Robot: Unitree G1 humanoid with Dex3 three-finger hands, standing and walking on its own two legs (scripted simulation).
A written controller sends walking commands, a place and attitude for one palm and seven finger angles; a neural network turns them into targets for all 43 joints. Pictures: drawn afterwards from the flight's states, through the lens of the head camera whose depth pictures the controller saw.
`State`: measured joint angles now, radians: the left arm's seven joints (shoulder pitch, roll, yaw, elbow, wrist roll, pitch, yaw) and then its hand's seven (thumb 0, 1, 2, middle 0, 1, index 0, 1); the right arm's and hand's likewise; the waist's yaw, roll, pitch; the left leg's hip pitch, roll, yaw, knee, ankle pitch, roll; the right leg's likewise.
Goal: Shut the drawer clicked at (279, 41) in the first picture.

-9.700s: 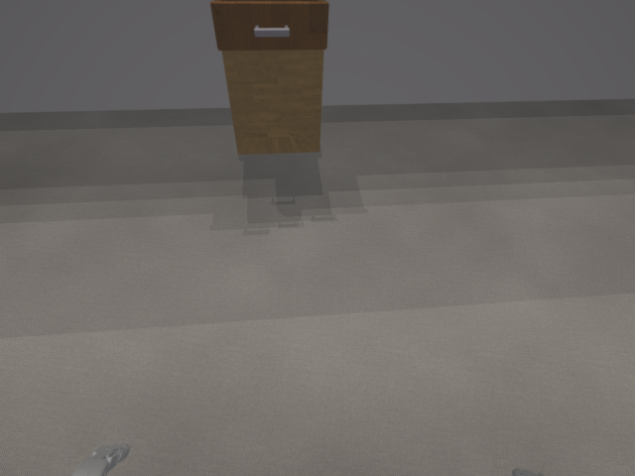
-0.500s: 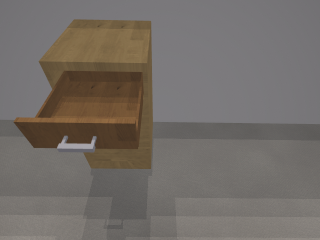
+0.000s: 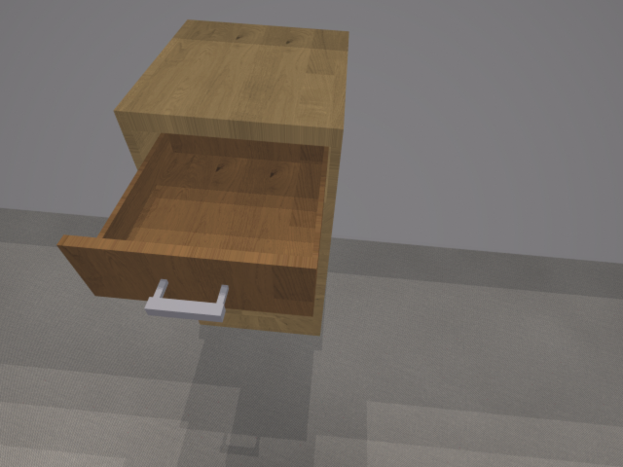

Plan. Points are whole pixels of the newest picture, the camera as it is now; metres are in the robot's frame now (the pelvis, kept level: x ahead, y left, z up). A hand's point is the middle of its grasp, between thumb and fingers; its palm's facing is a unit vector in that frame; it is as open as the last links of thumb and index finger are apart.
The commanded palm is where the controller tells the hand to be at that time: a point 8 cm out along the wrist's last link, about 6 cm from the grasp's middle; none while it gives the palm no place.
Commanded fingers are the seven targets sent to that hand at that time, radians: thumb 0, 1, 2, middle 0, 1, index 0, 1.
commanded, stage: come to a stop and stand still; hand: left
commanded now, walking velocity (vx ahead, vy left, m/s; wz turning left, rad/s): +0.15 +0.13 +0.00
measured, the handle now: (189, 298) +0.34 +0.22 -0.03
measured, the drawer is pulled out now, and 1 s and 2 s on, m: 0.28 0.28 0.28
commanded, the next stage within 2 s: look again from close up in 1.00 s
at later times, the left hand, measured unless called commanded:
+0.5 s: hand out of the picture +0.12 +0.20 -0.16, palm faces -0.02 -0.97 -0.22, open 7.3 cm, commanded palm none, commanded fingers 0.00 0.90 0.90 -0.20 -0.30 -0.20 -0.30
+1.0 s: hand out of the picture +0.08 +0.20 -0.17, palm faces -0.02 -0.98 -0.21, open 7.3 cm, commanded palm none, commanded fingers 0.00 0.90 0.90 -0.20 -0.30 -0.20 -0.30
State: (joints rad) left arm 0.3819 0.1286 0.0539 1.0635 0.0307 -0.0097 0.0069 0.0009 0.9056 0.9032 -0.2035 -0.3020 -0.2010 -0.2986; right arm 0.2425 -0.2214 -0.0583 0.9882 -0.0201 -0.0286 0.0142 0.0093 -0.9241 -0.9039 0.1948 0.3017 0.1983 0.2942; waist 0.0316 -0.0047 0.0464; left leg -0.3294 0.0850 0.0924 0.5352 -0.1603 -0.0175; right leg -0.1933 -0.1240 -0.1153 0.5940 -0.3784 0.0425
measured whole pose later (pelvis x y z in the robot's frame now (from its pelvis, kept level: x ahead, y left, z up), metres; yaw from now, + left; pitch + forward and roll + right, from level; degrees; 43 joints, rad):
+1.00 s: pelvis +0.05 +0.02 +0.00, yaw -3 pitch -2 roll +0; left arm 0.30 0.16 0.01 1.02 0.02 0.01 0.04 0.01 0.92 0.90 -0.20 -0.30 -0.20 -0.30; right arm 0.32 -0.17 -0.02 1.03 -0.02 0.01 0.00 0.00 -0.91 -0.90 0.19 0.30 0.20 0.29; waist -0.02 0.01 -0.02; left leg -0.25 0.03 0.09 0.57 -0.28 0.02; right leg -0.28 0.00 -0.11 0.54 -0.24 -0.05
